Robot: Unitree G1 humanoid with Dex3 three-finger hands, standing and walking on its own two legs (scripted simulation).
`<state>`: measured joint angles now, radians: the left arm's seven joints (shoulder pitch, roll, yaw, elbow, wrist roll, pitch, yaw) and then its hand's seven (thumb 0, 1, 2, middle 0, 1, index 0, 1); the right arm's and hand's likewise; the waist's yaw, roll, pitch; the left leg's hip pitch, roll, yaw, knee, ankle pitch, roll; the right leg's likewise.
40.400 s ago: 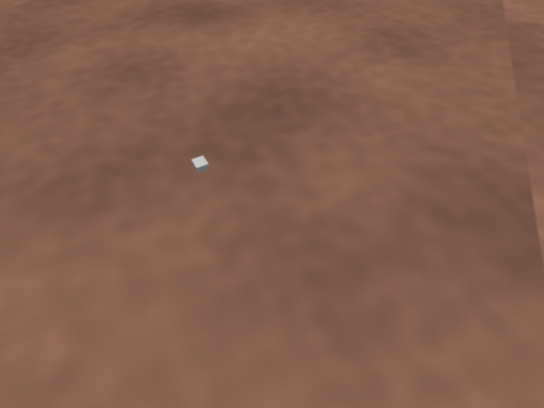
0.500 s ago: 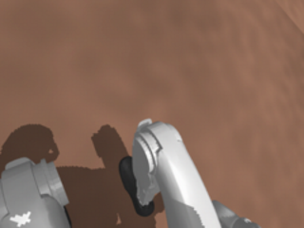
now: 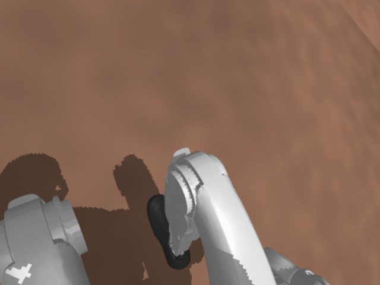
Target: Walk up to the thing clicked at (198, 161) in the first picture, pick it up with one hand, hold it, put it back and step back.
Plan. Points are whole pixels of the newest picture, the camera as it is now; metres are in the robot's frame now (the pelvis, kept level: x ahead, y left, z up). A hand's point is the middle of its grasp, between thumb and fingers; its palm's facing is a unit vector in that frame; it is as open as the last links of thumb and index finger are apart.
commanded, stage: open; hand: left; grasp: from above
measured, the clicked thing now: out of the picture +0.42 +0.34 -0.28
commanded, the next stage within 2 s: withdraw in 0.46 s
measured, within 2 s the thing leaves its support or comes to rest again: neither
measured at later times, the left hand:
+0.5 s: hand out of the picture +0.41 +0.34 -0.26, palm faces -0.43 -0.19 -0.88, open 13.3 cm
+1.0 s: hand out of the picture +0.41 +0.37 -0.14, palm faces -0.33 -0.10 -0.94, open 13.4 cm
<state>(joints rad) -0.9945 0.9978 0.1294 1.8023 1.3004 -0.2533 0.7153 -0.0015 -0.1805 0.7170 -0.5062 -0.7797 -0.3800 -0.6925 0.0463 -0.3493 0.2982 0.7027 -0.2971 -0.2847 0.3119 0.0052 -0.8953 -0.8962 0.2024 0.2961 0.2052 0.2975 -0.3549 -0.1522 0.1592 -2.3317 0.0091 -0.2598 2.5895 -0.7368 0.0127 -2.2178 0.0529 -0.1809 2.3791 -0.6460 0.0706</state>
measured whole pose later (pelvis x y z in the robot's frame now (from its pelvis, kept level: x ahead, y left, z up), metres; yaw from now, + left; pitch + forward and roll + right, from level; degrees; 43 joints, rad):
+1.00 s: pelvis +0.01 +0.00 +0.02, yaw +3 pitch +33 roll -12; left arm -0.82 0.78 0.08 1.33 1.19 -0.13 0.46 0.00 -0.36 0.90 -0.20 -0.87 -0.19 -0.87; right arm 0.13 -0.31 0.10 0.74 -0.15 -0.16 0.31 0.01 -0.90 -0.90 0.20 0.30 0.21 0.30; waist -0.22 -0.01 -0.07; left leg -2.33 0.01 -0.18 2.47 -0.73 0.01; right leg -2.24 0.02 -0.12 2.32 -0.67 0.05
